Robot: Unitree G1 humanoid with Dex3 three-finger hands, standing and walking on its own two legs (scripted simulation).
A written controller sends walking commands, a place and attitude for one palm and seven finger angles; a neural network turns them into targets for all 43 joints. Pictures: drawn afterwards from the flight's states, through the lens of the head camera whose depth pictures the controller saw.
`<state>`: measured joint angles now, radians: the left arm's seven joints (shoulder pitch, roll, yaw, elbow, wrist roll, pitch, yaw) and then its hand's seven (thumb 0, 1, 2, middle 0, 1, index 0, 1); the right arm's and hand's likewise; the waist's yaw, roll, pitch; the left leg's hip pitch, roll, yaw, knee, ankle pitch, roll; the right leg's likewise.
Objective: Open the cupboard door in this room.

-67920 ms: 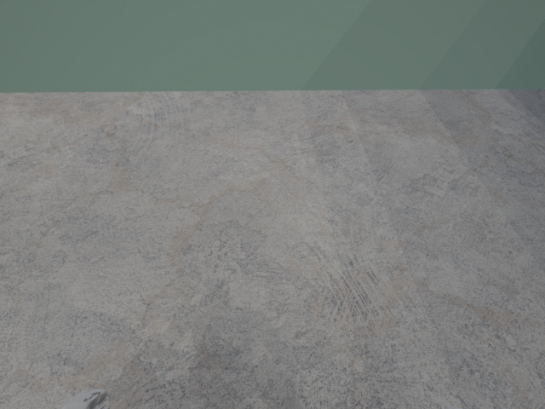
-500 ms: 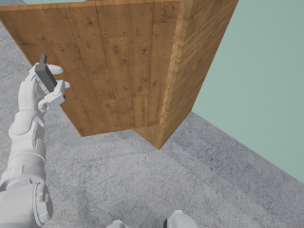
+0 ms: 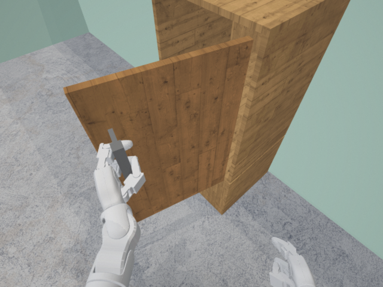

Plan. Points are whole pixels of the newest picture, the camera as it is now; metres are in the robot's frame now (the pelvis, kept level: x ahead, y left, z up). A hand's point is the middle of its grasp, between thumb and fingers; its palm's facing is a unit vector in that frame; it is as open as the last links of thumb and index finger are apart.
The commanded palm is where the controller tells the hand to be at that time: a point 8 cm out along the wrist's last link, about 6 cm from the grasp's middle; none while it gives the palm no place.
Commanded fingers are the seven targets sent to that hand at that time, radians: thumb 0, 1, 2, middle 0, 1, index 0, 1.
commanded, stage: pull the door open along its arc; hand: left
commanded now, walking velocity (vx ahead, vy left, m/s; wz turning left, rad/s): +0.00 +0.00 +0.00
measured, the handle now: (121, 157) +0.36 +0.18 +0.06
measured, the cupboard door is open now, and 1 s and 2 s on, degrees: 75 91 94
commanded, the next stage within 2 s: open thumb and fingers to let go in 0.30 s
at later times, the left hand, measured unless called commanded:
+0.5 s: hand (165, 203) +0.26 +0.07 +0.07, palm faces +0.40 -0.92 -0.02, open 6.1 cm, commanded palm +0.21 +0.11 +0.06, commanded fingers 0.00 0.48 0.72 -0.37 -1.30 -0.37 -1.30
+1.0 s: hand (163, 203) +0.26 +0.07 +0.07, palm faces +0.40 -0.91 -0.02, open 13.6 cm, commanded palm +0.22 +0.10 +0.06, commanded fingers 0.00 -0.50 0.30 -0.22 -0.75 -0.22 -0.75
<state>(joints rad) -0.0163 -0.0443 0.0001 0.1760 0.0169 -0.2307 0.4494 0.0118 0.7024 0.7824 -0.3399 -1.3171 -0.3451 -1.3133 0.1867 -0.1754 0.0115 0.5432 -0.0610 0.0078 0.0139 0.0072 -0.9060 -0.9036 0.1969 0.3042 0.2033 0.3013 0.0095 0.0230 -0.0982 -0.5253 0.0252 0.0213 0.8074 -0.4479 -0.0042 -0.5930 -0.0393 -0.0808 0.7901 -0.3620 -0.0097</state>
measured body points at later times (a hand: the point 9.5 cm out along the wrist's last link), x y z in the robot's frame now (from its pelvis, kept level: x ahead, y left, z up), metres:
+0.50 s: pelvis +0.00 -0.02 +0.00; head +0.02 -0.04 +0.45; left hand +0.24 +0.12 +0.07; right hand +0.19 -0.23 -0.10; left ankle -0.03 +0.12 -0.70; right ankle +0.02 -0.11 -0.71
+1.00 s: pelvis -0.02 -0.02 -0.01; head +0.00 -0.03 +0.44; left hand +0.24 +0.12 +0.07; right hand +0.17 -0.22 -0.10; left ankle -0.03 +0.12 -0.70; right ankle +0.02 -0.11 -0.71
